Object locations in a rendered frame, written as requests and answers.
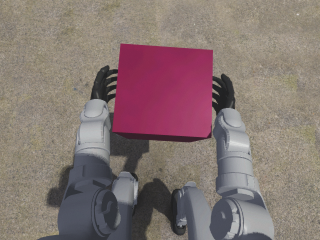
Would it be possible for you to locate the left robot upper arm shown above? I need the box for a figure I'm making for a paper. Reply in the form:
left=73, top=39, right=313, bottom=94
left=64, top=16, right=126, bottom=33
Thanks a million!
left=37, top=188, right=121, bottom=240

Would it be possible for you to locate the carton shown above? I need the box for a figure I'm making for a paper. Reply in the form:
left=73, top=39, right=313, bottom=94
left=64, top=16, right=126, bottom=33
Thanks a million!
left=112, top=43, right=213, bottom=143

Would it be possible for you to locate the left robot hand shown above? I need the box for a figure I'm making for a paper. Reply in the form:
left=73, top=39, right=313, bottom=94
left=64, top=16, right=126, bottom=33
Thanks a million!
left=90, top=65, right=118, bottom=103

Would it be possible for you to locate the robot left thigh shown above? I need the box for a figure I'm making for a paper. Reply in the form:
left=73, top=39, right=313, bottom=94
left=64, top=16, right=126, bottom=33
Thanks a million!
left=107, top=177, right=139, bottom=240

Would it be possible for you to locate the right robot upper arm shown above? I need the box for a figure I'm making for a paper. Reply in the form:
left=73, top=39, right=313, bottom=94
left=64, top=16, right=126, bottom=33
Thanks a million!
left=209, top=197, right=274, bottom=240

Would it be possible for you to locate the robot right forearm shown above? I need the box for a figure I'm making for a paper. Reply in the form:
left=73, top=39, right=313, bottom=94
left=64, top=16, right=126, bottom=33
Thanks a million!
left=212, top=108, right=275, bottom=233

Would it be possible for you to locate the robot left forearm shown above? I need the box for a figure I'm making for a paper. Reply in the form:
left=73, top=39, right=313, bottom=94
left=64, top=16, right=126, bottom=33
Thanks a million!
left=57, top=99, right=112, bottom=229

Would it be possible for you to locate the right robot hand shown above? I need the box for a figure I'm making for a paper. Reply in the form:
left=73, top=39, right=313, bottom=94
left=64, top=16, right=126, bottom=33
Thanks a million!
left=212, top=73, right=236, bottom=116

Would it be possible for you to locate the robot right shin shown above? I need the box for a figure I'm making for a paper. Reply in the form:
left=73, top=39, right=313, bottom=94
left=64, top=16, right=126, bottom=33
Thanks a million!
left=176, top=181, right=204, bottom=226

